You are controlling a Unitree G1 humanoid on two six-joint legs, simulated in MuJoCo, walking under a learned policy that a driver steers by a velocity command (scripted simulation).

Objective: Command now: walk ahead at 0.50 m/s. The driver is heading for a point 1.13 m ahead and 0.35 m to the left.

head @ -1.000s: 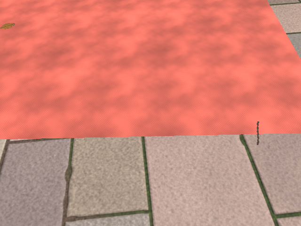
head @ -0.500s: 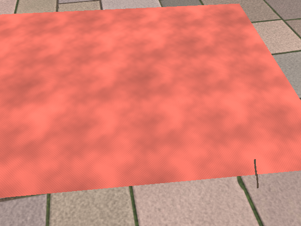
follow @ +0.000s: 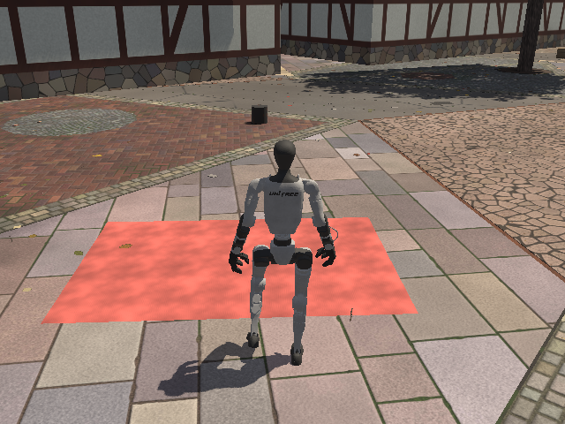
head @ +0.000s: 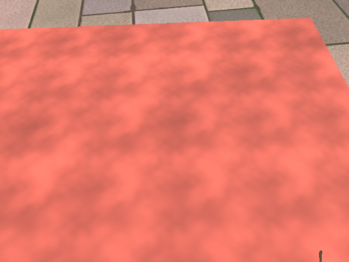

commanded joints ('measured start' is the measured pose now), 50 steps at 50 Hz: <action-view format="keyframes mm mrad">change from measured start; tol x32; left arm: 1 -10 149 31 -43 -4 -12 16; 50 -131 90 27 -79 11 -16 8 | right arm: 1 -10 -40 -12 -52 -10 1 -1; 50 142 -54 -39 5 24 11 -11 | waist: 1 -28 -91 22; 15 -142 -110 -123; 17 -105 293 -382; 38 -114 9 92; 45 74 -333 -430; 50 -22 -160 -42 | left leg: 1 -94 32 -20 -140 152 -21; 12 -20 -44 21 -523 196 37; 15 440 -108 76 -534 171 100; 17 1017 277 -656 -679 -45 322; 24 459 111 -208 -876 188 209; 38 648 120 -63 -863 281 169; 43 541 47 -45 -448 567 94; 45 -20 -173 -43 152 -372 6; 50 8 24 -80 155 -76 29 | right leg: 1 34 -270 190 -180 222 -169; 15 161 -240 62 283 580 -48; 17 -436 17 87 921 -415 39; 19 -599 -88 177 1031 -338 2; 40 -459 -123 88 197 121 22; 43 62 -101 71 194 122 -42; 45 612 -494 728 73 -81 -219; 50 52 -338 267 -111 -30 -94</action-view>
